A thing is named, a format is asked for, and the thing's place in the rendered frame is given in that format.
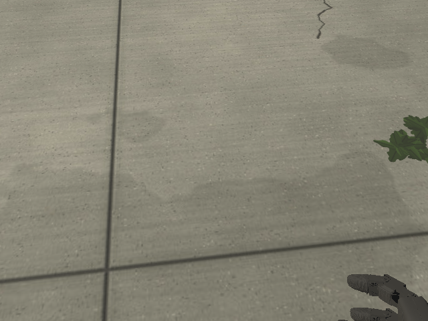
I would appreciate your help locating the robot right hand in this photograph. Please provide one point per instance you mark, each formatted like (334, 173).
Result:
(411, 307)

